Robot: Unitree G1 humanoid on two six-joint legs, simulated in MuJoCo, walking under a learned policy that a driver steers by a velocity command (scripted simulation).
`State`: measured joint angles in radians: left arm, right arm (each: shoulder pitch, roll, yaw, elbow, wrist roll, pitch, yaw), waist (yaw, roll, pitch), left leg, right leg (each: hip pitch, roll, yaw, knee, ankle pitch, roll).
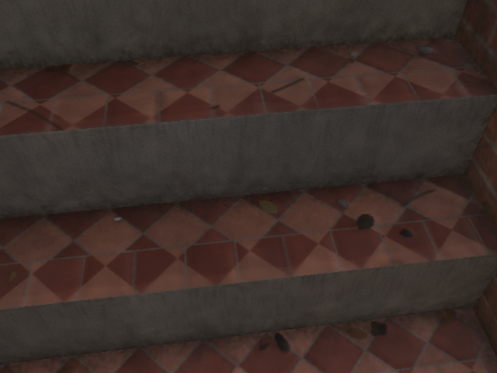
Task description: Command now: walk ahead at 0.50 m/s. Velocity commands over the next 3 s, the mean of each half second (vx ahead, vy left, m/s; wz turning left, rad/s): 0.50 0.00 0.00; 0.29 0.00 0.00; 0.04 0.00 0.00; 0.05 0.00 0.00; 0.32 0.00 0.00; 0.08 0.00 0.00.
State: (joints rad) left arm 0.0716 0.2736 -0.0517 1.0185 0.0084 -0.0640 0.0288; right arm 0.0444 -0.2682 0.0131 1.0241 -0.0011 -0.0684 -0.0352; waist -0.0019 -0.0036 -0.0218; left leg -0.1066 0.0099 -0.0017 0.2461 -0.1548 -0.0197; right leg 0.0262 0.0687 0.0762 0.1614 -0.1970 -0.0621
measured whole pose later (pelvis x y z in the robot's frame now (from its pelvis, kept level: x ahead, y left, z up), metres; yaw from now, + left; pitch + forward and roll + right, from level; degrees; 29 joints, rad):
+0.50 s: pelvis +0.00 +0.00 +0.00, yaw +0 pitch +1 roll +0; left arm 0.07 0.27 -0.05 1.02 0.01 -0.06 0.03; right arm 0.04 -0.27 0.01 1.03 0.00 -0.07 -0.04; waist 0.00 0.00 -0.02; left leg -0.10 0.01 0.00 0.24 -0.15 -0.02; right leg 0.03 0.07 0.08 0.16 -0.20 -0.06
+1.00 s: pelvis -0.01 +0.00 +0.00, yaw +0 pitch +0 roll +0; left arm 0.14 0.28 -0.03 1.06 0.01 -0.04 0.04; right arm 0.11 -0.28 0.00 1.08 -0.01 -0.05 -0.03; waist 0.00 0.00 0.02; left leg -0.13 0.01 -0.01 0.31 -0.18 -0.02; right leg -0.01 0.07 0.07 0.25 -0.23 -0.06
